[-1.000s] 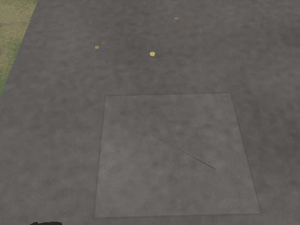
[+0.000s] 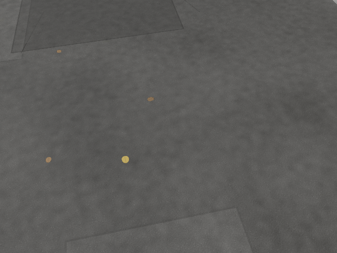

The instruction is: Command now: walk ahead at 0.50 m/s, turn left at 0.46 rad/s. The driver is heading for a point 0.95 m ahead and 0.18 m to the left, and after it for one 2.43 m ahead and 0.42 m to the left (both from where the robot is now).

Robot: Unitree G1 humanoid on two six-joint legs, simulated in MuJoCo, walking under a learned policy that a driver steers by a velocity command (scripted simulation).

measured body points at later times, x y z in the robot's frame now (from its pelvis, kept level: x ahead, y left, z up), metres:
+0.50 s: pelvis +0.25 +0.09 -0.01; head +0.29 +0.11 +0.44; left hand +0.27 +0.39 -0.12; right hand +0.48 -0.13 -0.10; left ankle +0.29 +0.17 -0.74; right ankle +0.20 -0.10 -0.64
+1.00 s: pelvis +0.56 +0.13 -0.01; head +0.59 +0.14 +0.44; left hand +0.64 +0.44 -0.10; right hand +0.71 -0.12 -0.13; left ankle +0.37 +0.20 -0.64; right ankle +0.65 +0.08 -0.74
